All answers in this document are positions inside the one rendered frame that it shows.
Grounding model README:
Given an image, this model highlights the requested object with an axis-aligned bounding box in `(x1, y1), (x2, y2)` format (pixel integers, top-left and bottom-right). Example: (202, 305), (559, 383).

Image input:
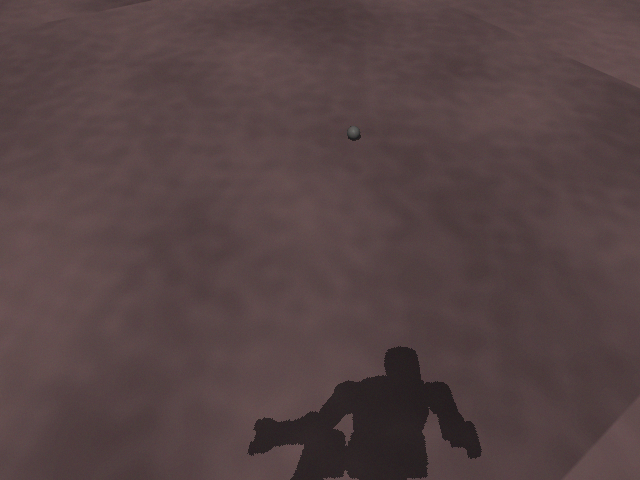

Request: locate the ball
(347, 126), (360, 140)

